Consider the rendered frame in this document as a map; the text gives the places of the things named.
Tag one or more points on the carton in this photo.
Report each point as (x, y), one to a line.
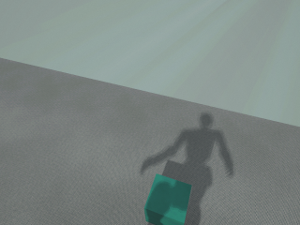
(167, 202)

